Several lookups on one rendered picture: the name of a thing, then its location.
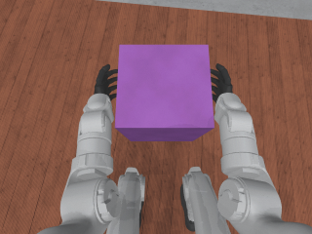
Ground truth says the carton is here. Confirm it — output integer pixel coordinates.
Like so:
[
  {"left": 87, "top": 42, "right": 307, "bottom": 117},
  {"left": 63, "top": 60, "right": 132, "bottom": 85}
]
[{"left": 114, "top": 44, "right": 215, "bottom": 141}]

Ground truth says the robot right foot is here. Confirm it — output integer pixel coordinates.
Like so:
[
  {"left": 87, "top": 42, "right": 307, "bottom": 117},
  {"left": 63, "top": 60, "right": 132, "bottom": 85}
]
[{"left": 180, "top": 184, "right": 195, "bottom": 232}]

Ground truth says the robot left hand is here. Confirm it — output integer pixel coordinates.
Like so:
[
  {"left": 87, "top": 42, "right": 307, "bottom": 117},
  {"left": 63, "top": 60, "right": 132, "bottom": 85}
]
[{"left": 94, "top": 64, "right": 118, "bottom": 101}]

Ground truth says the robot right upper arm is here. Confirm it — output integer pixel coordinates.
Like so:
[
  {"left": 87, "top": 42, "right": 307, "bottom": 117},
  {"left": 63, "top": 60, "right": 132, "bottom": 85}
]
[{"left": 217, "top": 176, "right": 312, "bottom": 234}]

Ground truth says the robot right shin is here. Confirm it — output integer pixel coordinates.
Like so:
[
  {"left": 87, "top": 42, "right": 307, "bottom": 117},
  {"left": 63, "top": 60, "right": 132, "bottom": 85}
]
[{"left": 185, "top": 166, "right": 211, "bottom": 221}]

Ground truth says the right robot forearm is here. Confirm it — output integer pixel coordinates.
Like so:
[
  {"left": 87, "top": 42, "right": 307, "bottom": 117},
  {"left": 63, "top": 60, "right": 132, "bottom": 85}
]
[{"left": 214, "top": 93, "right": 276, "bottom": 190}]

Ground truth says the robot right hand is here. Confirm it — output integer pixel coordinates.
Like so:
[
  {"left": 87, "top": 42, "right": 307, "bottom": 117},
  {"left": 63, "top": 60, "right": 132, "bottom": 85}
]
[{"left": 210, "top": 63, "right": 233, "bottom": 103}]

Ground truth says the robot left upper arm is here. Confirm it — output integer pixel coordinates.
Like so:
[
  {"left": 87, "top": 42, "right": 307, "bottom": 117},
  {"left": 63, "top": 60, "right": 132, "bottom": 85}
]
[{"left": 37, "top": 176, "right": 122, "bottom": 234}]

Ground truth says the left robot forearm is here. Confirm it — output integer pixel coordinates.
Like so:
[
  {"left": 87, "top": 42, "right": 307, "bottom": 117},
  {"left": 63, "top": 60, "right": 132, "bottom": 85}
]
[{"left": 60, "top": 93, "right": 114, "bottom": 216}]

